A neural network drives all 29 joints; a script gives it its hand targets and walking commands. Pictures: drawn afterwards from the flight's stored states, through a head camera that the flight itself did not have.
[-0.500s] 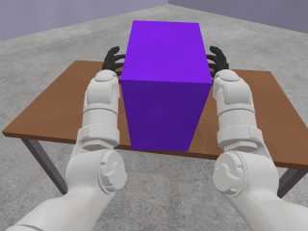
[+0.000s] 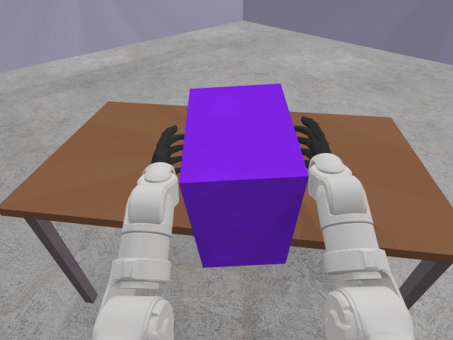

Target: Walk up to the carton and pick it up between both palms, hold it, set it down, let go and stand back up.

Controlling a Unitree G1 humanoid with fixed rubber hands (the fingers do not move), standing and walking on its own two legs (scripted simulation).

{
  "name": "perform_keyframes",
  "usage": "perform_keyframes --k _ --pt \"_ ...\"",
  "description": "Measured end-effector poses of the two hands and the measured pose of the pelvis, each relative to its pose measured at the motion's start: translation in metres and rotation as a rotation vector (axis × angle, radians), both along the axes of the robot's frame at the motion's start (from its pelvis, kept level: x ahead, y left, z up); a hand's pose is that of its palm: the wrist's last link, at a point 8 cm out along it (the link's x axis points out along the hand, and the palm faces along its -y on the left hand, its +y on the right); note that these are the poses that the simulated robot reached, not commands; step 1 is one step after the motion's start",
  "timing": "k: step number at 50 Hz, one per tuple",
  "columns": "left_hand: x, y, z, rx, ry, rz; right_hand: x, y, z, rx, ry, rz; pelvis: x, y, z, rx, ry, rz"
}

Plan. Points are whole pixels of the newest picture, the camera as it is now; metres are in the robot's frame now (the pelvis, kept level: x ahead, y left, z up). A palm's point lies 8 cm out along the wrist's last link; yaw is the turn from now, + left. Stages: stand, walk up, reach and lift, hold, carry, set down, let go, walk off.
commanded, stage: hold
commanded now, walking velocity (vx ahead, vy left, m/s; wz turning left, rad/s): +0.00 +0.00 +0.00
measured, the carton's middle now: (239, 180) +0.41 +0.02 +0.11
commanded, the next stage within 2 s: set down in 0.12 s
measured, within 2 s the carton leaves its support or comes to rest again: neither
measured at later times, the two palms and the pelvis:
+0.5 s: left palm (164, 165) +0.34 +0.14 +0.20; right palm (331, 168) +0.34 -0.13 +0.20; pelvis -0.04 +0.00 -0.01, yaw -1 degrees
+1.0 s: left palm (173, 146) +0.41 +0.14 +0.19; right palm (319, 146) +0.42 -0.13 +0.19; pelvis +0.02 +0.00 +0.00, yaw +0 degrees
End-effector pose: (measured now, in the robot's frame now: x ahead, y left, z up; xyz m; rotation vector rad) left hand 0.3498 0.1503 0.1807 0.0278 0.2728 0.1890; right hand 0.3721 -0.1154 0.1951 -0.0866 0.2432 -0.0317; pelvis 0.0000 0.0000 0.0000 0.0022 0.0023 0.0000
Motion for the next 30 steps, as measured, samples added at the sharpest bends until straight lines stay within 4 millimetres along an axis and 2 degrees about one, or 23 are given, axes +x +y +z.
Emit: perform_keyframes --k 7,12,14,16,22,30 --pt "-0.008 0.011 0.011 -0.003 0.004 0.013 -0.005 0.010 0.007 0.011 0.007 0.017 -0.018 0.001 -0.002 -0.001 -0.003 0.011" --pt "-0.018 0.010 0.042 0.023 -0.127 0.008 -0.018 0.009 0.032 0.007 -0.126 0.010 -0.022 0.003 -0.002 0.001 0.038 0.015" --pt "-0.021 0.008 0.047 0.030 -0.132 -0.001 -0.023 0.007 0.036 0.010 -0.132 0.007 -0.023 0.004 -0.002 0.000 0.032 0.013" --pt "-0.023 0.005 0.045 0.038 -0.103 -0.015 -0.027 0.003 0.032 0.008 -0.102 0.007 -0.025 0.004 -0.002 0.001 0.017 0.011" --pt "-0.020 -0.004 0.019 0.031 -0.023 -0.066 -0.031 -0.010 0.004 0.031 -0.023 -0.002 -0.035 0.005 -0.005 0.005 0.022 0.002" --pt "-0.001 -0.010 0.024 0.039 -0.058 -0.051 -0.013 -0.015 0.012 0.035 -0.061 -0.007 -0.041 0.001 -0.009 0.016 0.105 -0.024"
